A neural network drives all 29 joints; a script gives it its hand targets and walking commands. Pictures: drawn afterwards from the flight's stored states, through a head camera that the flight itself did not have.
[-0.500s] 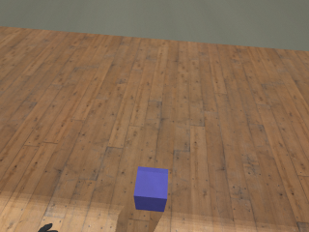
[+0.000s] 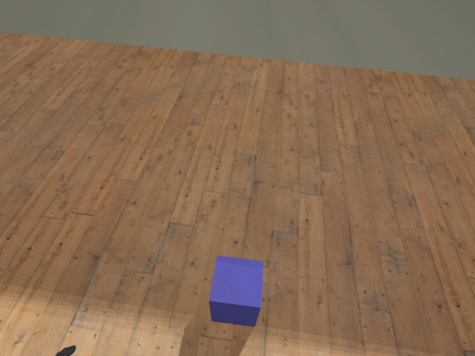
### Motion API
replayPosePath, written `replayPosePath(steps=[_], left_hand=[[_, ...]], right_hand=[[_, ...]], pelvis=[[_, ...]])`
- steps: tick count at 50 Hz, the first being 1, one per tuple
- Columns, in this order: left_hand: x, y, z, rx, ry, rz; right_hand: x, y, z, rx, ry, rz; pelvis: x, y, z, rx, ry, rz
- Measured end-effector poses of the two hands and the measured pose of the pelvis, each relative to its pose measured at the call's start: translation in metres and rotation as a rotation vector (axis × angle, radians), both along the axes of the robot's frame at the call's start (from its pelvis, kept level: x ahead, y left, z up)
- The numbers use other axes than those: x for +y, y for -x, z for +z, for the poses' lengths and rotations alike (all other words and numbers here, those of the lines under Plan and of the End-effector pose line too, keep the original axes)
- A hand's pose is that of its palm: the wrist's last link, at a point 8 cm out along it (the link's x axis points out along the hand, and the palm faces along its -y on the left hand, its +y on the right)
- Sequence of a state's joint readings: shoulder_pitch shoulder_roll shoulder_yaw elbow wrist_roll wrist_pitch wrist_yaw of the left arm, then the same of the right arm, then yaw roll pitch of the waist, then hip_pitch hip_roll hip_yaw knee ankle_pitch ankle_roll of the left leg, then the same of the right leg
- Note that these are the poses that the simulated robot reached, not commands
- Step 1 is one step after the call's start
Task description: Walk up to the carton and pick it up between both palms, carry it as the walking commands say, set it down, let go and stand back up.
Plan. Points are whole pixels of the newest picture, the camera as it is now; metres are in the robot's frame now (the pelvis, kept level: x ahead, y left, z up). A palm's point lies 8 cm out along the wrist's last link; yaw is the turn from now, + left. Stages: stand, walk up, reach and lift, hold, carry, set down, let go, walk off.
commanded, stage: walk up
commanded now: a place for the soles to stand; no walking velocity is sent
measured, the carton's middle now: (236, 292) +0.46 -0.01 -0.64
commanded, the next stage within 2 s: none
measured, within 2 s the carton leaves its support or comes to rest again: neither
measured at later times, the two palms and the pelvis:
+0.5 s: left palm out of the picture +0.04 +0.36 -0.11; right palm out of the picture +0.15 -0.29 -0.09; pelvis +0.02 +0.03 +0.00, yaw +1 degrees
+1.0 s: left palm (33, 353) +0.17 +0.35 -0.11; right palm out of the picture +0.12 -0.27 -0.11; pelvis +0.05 +0.04 +0.00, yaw -7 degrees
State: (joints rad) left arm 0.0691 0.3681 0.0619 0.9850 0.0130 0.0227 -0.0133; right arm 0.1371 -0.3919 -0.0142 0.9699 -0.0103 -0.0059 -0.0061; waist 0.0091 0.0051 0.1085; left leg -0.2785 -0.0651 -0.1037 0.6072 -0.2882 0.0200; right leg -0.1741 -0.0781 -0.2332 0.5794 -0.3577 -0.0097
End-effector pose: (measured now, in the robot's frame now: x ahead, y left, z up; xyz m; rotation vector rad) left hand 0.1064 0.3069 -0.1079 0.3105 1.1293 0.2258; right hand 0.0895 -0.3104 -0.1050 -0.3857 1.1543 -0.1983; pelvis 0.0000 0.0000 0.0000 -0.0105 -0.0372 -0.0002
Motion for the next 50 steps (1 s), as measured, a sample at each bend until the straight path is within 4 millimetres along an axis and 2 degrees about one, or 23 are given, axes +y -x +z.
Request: replayPosePath(steps=[6, 15, 19, 23, 26, 30, 37, 43, 50], left_hand=[[0.002, 0.001, 0.0, -0.012, 0.004, 0.02], [-0.001, 0.018, 0.006, -0.005, -0.013, 0.005], [0.015, 0.039, 0.008, 0.011, -0.036, 0.025], [0.04, 0.063, 0.001, 0.093, -0.048, 0.048], [0.053, 0.069, -0.005, 0.146, -0.044, 0.066], [0.055, 0.058, -0.004, 0.157, -0.043, 0.05], [0.055, 0.035, -0.004, 0.14, -0.069, -0.009], [0.054, -0.015, -0.004, 0.083, -0.047, -0.063], [0.04, -0.061, 0.001, 0.036, -0.039, -0.151]], right_hand=[[0.005, -0.009, 0.0, -0.027, -0.004, 0.018], [0.01, -0.025, 0.003, -0.032, -0.045, 0.048], [0.012, -0.037, 0.009, -0.023, -0.042, 0.076], [0.018, -0.057, 0.015, -0.055, -0.016, 0.084], [0.024, -0.066, 0.016, -0.106, 0.013, 0.068], [0.031, -0.066, 0.017, -0.125, 0.014, 0.036], [0.038, -0.065, -0.003, -0.116, -0.042, -0.044], [0.051, -0.049, -0.006, -0.079, -0.053, -0.075], [0.042, -0.033, -0.001, -0.065, -0.049, -0.157]], pelvis=[[0.0, 0.001, -0.001, 0.0, -0.009, -0.002], [-0.003, -0.003, 0.005, 0.006, 0.004, 0.023], [0.005, -0.009, 0.006, -0.003, -0.001, 0.034], [0.02, -0.019, 0.001, -0.006, -0.009, 0.023], [0.031, -0.024, -0.004, -0.005, -0.013, 0.005], [0.036, -0.031, -0.002, -0.003, -0.012, -0.01], [0.038, -0.038, -0.009, -0.008, 0.0, -0.051], [0.046, -0.042, -0.006, 0.001, -0.015, -0.09], [0.043, -0.045, 0.0, 0.008, -0.01, -0.119]])
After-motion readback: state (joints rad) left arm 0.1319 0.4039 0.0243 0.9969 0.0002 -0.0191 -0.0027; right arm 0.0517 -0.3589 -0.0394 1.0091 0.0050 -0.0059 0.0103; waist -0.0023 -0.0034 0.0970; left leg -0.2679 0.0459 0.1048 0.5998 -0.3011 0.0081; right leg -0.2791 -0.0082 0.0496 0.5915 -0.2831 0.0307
